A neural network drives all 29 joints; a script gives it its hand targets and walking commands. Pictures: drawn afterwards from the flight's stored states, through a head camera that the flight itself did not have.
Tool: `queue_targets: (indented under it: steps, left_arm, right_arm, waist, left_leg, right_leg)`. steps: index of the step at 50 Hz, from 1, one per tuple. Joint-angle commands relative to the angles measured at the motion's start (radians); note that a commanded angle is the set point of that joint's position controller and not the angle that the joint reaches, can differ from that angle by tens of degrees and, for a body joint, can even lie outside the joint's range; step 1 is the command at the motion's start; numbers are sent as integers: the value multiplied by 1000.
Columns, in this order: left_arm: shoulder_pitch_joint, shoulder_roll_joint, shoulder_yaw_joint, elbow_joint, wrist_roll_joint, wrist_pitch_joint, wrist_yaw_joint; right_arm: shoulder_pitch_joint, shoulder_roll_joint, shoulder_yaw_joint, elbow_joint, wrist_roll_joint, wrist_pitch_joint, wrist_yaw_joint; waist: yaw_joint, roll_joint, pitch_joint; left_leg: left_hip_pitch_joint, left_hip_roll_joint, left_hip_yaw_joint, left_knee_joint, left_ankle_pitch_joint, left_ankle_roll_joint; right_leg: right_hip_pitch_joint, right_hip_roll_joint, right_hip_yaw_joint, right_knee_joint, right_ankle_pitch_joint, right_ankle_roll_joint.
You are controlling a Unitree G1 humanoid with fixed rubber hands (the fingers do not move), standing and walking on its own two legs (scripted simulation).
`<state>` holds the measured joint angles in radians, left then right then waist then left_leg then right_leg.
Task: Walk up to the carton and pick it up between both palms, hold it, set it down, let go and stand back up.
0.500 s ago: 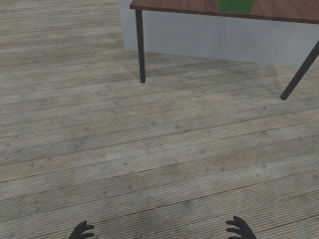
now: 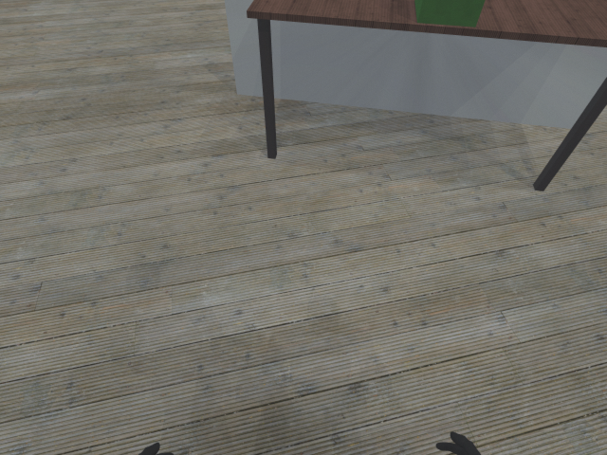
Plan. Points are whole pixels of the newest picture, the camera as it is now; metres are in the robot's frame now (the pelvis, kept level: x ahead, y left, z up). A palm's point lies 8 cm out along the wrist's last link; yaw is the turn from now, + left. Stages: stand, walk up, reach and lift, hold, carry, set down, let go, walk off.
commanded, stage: stand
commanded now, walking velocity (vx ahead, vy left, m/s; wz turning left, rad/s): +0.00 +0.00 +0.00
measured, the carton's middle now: out of the picture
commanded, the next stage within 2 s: walk up in 1.62 s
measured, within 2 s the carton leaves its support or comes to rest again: neither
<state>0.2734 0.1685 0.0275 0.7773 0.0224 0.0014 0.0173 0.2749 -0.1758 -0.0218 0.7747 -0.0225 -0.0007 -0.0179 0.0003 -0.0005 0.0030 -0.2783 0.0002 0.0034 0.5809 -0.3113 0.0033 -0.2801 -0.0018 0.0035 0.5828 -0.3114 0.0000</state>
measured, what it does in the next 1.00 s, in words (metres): stands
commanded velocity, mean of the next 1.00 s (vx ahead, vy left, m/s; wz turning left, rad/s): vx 0.00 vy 0.00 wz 0.00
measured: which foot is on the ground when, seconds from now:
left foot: down 0.00-1.00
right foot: down 0.00-1.00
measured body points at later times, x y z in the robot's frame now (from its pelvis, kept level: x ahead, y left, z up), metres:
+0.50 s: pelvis +0.00 +0.00 +0.01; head +0.01 +0.00 +0.46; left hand +0.04 +0.23 -0.14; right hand +0.04 -0.23 -0.14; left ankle +0.00 +0.12 -0.73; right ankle +0.00 -0.12 -0.73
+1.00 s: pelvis -0.01 +0.00 +0.01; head +0.00 +0.00 +0.46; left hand -0.02 +0.21 -0.15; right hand -0.02 -0.21 -0.15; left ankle +0.00 +0.12 -0.73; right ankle +0.00 -0.12 -0.73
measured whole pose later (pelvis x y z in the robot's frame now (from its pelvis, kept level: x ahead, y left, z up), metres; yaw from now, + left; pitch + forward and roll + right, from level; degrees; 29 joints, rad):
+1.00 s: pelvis -0.01 +0.00 +0.01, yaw +0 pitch -2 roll +0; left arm 0.30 0.12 0.02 1.12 0.01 0.00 0.04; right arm 0.30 -0.12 -0.02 1.11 -0.01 0.00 -0.04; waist 0.00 0.00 0.04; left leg -0.18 0.00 0.00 0.44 -0.23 0.00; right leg -0.18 0.00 0.01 0.44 -0.23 0.00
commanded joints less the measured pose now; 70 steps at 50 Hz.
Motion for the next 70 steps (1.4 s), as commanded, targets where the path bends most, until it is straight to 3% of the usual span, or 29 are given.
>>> queue_targets:
  steps: [1,40,70]
  left_arm:
    - [20,91,24,-42,-1,-15,6]
    - [84,40,14,290,-9,-11,24]
    - [116,7,-8,369,-10,-9,27]
  right_arm:
    - [20,-88,-25,-42,1,-14,-6]
    - [85,-38,-16,284,9,-10,-23]
    - [118,-4,3,363,10,-8,-26]
  waist:
    - [0,0,-13]
    - [-1,0,73]
    - [-1,0,88]
  left_leg:
    - [9,55,-70,-103,168,43]
    - [71,69,-77,-220,151,33]
    - [53,69,-79,-233,113,28]
  right_leg:
    - [12,-52,65,-102,167,-42]
    - [77,-66,70,-217,158,-31]
    - [58,-66,72,-229,123,-26]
